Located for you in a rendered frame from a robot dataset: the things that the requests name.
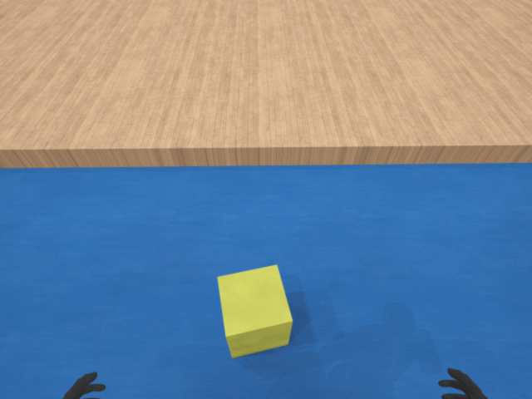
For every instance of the robot left hand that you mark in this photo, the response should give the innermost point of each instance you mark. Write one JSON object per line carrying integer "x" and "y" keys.
{"x": 81, "y": 387}

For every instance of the carton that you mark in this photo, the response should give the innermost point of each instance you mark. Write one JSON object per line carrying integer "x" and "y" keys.
{"x": 255, "y": 310}

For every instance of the robot right hand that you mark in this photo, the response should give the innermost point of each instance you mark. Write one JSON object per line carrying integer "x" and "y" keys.
{"x": 463, "y": 383}

